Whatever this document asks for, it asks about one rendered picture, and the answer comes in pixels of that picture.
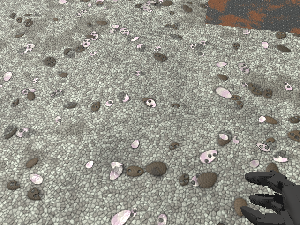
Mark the right robot hand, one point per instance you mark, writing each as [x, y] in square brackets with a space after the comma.
[287, 206]

